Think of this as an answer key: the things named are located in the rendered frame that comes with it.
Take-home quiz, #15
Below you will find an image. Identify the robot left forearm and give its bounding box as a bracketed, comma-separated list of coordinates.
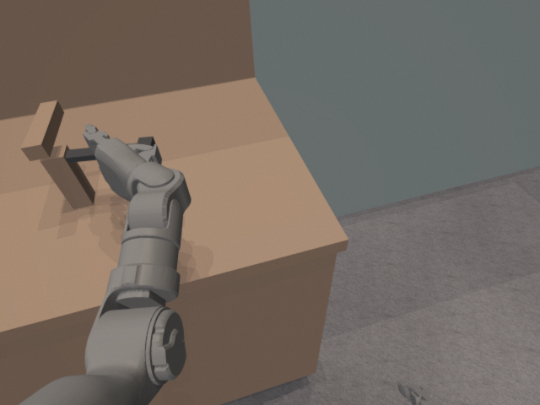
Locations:
[85, 162, 191, 371]

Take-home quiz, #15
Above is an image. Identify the robot left hand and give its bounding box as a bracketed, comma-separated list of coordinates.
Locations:
[83, 124, 162, 202]

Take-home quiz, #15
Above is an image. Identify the robot left upper arm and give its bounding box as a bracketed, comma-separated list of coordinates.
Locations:
[19, 306, 186, 405]

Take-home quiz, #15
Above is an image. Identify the tap lever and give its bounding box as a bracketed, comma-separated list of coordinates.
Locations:
[65, 137, 155, 163]

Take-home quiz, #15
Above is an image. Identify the counter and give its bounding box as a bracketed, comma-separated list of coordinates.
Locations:
[0, 0, 348, 405]

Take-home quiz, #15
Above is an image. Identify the robot right hand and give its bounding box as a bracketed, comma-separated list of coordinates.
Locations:
[398, 381, 442, 405]

